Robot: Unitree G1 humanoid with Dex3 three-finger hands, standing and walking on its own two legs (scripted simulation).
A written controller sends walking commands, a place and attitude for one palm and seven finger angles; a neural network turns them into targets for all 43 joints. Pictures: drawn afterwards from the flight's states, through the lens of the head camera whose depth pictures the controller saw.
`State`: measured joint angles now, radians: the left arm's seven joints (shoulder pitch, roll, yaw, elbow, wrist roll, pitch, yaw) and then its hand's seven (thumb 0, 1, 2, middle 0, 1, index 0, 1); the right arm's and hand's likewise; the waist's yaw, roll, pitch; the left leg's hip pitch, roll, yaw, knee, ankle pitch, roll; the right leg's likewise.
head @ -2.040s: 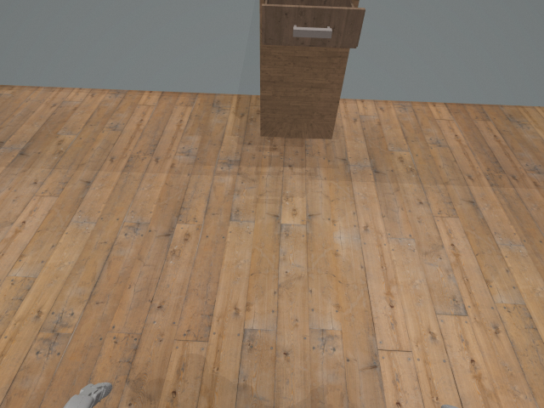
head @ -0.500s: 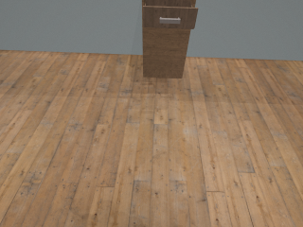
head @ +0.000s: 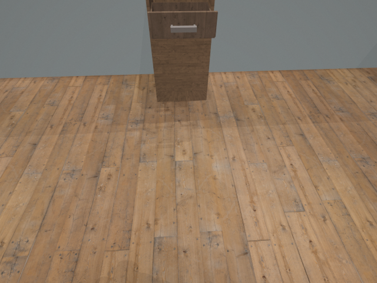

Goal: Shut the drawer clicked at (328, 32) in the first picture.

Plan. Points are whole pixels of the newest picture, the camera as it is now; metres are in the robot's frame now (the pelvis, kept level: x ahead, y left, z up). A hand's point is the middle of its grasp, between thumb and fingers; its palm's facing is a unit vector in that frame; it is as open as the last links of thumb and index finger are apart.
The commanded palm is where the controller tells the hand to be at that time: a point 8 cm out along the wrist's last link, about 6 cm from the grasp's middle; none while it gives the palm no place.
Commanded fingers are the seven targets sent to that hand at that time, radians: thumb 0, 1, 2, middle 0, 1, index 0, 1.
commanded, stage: walk to a spot facing it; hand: left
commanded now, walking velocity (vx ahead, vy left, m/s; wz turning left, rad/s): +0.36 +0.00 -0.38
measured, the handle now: (183, 27) +1.38 +0.14 -0.03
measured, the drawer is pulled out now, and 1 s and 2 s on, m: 0.27 0.27 0.27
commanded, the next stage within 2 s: turn to face it in 1.76 s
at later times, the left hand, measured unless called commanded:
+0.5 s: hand out of the picture +0.10 +0.18 -0.18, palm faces -0.02 -0.99 -0.16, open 7.4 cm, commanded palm none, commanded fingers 0.00 0.90 0.90 -0.20 -0.30 -0.20 -0.30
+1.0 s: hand (164, 155) +0.55 +0.14 -0.16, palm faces -0.34 -0.93 -0.13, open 7.4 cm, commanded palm none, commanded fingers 0.00 0.90 0.90 -0.20 -0.30 -0.20 -0.30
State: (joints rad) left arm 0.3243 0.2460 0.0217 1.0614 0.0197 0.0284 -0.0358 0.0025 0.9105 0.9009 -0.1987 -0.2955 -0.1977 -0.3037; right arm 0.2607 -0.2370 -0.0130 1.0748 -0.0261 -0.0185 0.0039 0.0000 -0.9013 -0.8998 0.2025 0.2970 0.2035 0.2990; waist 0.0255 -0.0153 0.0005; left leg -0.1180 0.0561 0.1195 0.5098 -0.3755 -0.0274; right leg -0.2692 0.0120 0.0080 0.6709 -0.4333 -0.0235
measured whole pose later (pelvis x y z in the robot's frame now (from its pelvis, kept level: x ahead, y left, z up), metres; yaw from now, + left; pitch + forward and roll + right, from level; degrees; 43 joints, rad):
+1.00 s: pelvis +0.40 +0.01 +0.01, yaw -18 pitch -1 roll +0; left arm 0.13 0.18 0.06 1.01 0.03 0.02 -0.03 0.00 0.91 0.90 -0.19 -0.29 -0.19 -0.30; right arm 0.49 -0.12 -0.03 1.14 -0.03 -0.09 -0.02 0.00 -0.91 -0.90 0.20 0.30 0.20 0.30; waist -0.06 -0.04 0.05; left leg 0.04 0.02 0.29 0.30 -0.34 0.04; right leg -0.57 -0.10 -0.08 0.79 -0.13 0.00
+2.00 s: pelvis +0.79 -0.14 +0.01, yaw -29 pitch -1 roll +1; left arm 0.16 0.19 0.07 1.01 0.02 0.00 -0.01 0.00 0.91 0.90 -0.19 -0.29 -0.19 -0.30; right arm 0.37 -0.14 -0.03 1.09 -0.03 -0.05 -0.02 -0.01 -0.92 -0.90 0.20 0.30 0.20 0.30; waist -0.04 -0.01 0.08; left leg -0.05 0.11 0.32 0.44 -0.34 -0.03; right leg -0.48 -0.09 -0.11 0.70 -0.17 0.01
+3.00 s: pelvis +0.80 -0.19 +0.01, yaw +2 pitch -1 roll +1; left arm 0.22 0.16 0.03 0.92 0.02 0.01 0.02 0.00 0.91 0.90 -0.20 -0.30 -0.20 -0.30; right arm 0.17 -0.25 -0.08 0.95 -0.02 0.08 0.02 0.00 -0.90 -0.90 0.20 0.30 0.20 0.30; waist 0.00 0.06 0.06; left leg -0.50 -0.03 -0.03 1.05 -0.42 -0.04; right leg -0.22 -0.05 -0.11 0.53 -0.30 -0.02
